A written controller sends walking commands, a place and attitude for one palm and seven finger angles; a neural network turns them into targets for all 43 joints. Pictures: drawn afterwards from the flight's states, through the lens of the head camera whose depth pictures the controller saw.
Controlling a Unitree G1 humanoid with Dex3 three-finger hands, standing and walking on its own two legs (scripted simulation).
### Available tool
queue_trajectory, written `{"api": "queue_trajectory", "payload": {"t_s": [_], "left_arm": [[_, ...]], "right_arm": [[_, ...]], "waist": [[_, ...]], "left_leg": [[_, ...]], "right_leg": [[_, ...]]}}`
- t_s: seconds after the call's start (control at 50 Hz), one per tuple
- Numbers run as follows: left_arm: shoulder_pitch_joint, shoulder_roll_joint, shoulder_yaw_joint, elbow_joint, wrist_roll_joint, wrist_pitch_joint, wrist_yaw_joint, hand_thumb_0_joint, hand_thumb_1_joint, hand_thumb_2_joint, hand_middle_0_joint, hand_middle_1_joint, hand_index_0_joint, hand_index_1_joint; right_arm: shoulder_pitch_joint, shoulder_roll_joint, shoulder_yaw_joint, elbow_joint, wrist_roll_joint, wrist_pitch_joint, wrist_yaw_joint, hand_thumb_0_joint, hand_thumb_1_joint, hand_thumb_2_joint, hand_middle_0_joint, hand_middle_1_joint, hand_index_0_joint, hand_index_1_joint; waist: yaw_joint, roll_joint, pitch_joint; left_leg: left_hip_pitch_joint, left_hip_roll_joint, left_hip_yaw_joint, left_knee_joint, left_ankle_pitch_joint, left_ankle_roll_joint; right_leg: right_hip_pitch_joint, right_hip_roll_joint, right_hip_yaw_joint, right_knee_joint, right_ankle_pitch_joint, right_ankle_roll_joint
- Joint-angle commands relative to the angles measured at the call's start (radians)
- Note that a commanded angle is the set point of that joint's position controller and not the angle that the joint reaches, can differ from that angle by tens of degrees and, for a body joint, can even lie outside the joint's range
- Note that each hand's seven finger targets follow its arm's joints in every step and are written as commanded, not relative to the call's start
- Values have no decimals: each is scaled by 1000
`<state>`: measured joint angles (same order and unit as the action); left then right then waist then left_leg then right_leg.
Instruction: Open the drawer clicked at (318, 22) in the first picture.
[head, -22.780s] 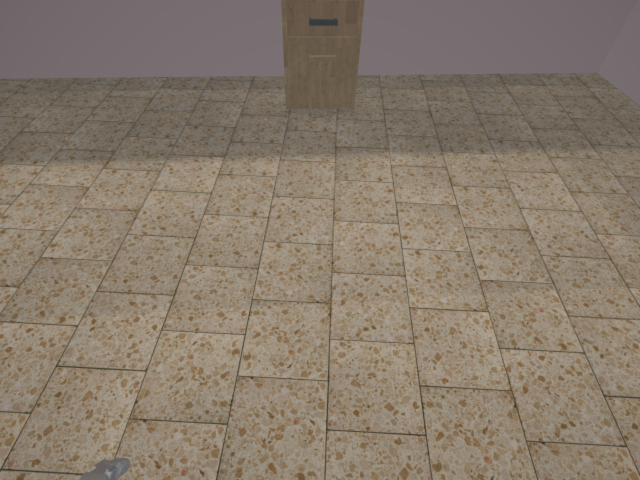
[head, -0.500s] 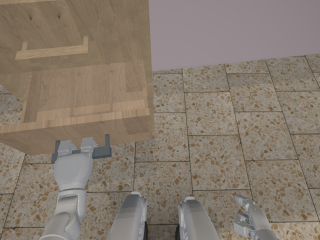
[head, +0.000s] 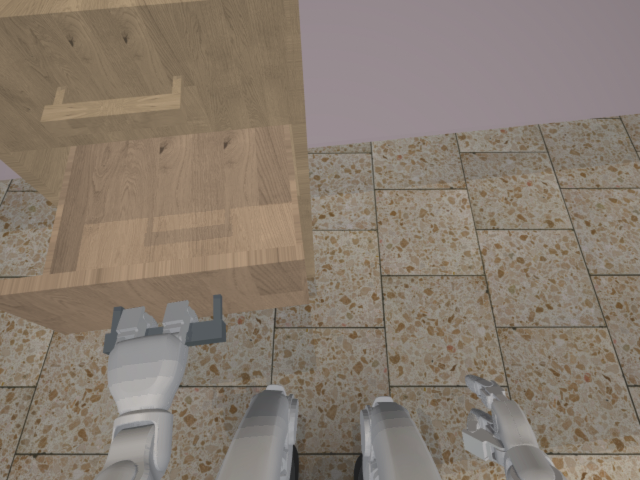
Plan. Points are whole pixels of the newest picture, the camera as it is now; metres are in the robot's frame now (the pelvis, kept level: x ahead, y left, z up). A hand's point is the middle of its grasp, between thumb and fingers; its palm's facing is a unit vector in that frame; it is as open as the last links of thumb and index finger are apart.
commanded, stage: pull the drawer open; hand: left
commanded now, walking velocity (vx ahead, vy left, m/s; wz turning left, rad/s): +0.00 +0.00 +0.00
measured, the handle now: (167, 322) +0.31 +0.24 -0.08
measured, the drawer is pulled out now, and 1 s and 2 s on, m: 0.21 0.27 0.29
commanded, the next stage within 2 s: none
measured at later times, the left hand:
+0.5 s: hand (166, 397) +0.22 +0.22 -0.09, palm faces -0.10 -0.08 -0.99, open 6.4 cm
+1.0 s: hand (165, 413) +0.20 +0.22 -0.09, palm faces -0.12 -0.09 -0.99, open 6.4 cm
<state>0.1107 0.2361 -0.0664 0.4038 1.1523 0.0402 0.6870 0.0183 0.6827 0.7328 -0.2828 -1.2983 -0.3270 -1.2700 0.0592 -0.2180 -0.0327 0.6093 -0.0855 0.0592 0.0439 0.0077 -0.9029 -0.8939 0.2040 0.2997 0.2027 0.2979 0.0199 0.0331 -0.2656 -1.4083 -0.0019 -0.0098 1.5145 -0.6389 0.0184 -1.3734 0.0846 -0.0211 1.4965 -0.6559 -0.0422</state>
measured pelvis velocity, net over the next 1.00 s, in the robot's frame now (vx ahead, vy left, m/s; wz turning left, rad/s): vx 0.00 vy -0.01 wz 0.01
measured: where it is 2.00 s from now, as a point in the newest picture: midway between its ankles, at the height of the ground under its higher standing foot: outside the picture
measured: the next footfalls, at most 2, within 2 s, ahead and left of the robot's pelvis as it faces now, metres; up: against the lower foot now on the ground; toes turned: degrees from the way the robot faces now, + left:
none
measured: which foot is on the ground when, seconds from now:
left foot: down 0.00-1.00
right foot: down 0.00-1.00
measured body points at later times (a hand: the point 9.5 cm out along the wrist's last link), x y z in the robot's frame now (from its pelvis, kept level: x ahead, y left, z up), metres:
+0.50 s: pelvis +0.00 -0.01 -0.01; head +0.13 -0.02 +0.42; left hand +0.22 +0.22 -0.04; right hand +0.21 -0.23 -0.13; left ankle +0.03 +0.11 -0.57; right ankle +0.02 -0.10 -0.57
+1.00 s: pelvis +0.00 -0.01 -0.01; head +0.13 -0.02 +0.42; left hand +0.20 +0.22 -0.04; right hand +0.22 -0.22 -0.14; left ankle +0.03 +0.11 -0.57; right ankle +0.02 -0.10 -0.57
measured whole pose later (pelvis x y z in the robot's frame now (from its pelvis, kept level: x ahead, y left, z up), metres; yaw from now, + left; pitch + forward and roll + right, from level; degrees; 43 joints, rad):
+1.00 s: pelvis +0.00 -0.01 -0.01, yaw +0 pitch +30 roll +0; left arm 0.29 0.23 -0.06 0.30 1.16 -0.04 0.68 0.02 0.68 0.72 -0.27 -1.29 -0.32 -1.27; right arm 0.05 -0.22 -0.02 0.59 -0.09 0.04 0.02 0.01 -0.90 -0.89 0.20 0.30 0.20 0.30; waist 0.05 0.03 -0.28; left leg -1.42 0.00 0.00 1.54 -0.65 0.01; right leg -1.40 0.08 -0.01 1.55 -0.67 -0.06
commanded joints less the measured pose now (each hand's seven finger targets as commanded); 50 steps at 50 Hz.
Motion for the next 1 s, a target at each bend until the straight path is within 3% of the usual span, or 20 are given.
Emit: {"api": "queue_trajectory", "payload": {"t_s": [0.0, 0.06, 0.12, 0.28, 0.4, 0.48, 0.5, 0.66, 0.72, 0.76, 0.84, 0.98], "left_arm": [[146, 109, 59, -174, -3, -1, 56, 0, 900, 900, -400, -1350, -400, -1350], [156, 94, 43, -170, 1, -4, 54, 0, 900, 900, -400, -1350, -400, -1350], [195, 109, 61, -176, -1, -12, 55, 0, 900, 900, -400, -1350, -400, -1350], [230, 102, 54, -186, 3, -28, 53, 0, 900, 900, -400, -1350, -400, -1350], [288, 125, 86, -206, -9, -42, 50, 0, 900, 900, -400, -1350, -400, -1350], [308, 108, 68, -206, -9, -47, 45, 0, 900, 900, -400, -1350, -400, -1350], [307, 132, 93, -209, -8, -51, 47, 0, 900, 900, -400, -1350, -400, -1350], [321, 110, 74, -204, -1, -65, 47, 0, 900, 900, -400, -1350, -400, -1350], [349, 119, 84, -214, -1, -70, 49, 0, 900, 900, -400, -1350, -400, -1350], [355, 116, 82, -215, -3, -70, 46, 0, 900, 900, -400, -1350, -400, -1350], [381, 121, 86, -223, -6, -74, 45, 0, 900, 900, -400, -1350, -400, -1350], [384, 107, 66, -226, -3, -85, 39, 0, 900, 900, -400, -1350, -400, -1350]], "right_arm": [[-18, -123, -42, -128, 3, -42, -12, 0, -900, -900, 200, 300, 200, 300], [-21, -120, -40, -128, 3, -44, -15, 0, -900, -900, 200, 300, 200, 300], [-26, -118, -37, -131, 2, -47, -19, 0, -900, -900, 200, 300, 200, 300], [-38, -113, -33, -135, 0, -54, -24, 0, -900, -900, 200, 300, 200, 300], [-41, -110, -30, -144, -3, -58, -28, 0, -900, -900, 200, 300, 200, 300], [-46, -108, -28, -146, -1, -57, -29, 0, -900, -900, 200, 300, 200, 300], [-48, -108, -27, -147, -2, -58, -30, 0, -900, -900, 200, 300, 200, 300], [-53, -106, -26, -148, -4, -62, -34, 0, -900, -900, 200, 300, 200, 300], [-54, -104, -26, -150, -4, -64, -35, 0, -900, -900, 200, 300, 200, 300], [-53, -104, -27, -149, -3, -63, -37, 0, -900, -900, 200, 300, 200, 300], [-54, -103, -25, -154, -3, -64, -37, 0, -900, -900, 200, 300, 200, 300], [-58, -100, -23, -154, -4, -69, -40, 0, -900, -900, 200, 300, 200, 300]], "waist": [[48, 5, -383], [38, -22, -379], [52, -17, -380], [49, -25, -352], [68, -34, -374], [58, -53, -348], [68, -25, -345], [61, -44, -332], [73, -38, -363], [69, -59, -353], [78, -41, -352], [68, -59, -333]], "left_leg": [[380, -13, -27, -175, 393, 16], [369, -13, -22, -166, 366, 19], [358, -16, -19, -163, 374, 17], [335, -18, -17, -153, 332, 20], [310, -23, -14, -144, 339, 20], [300, -25, -10, -142, 315, 20], [298, -23, -14, -143, 322, 18], [276, -25, -10, -134, 285, 21], [290, -26, -10, -134, 305, 19], [285, -26, -11, -135, 298, 19], [287, -28, -11, -137, 305, 18], [280, -26, -12, -132, 295, 21]], "right_leg": [[230, -20, 11, -190, 454, -31], [228, -23, 15, -194, 438, -26], [242, -23, 22, -186, 461, -29], [222, -23, 30, -192, 420, -29], [262, -24, 48, -186, 455, -30], [257, -26, 59, -196, 447, -26], [247, -23, 59, -187, 437, -33], [232, -27, 59, -190, 397, -28], [242, -27, 63, -181, 422, -29], [243, -27, 68, -185, 425, -27], [249, -26, 71, -183, 433, -31], [233, -29, 67, -185, 429, -28]]}}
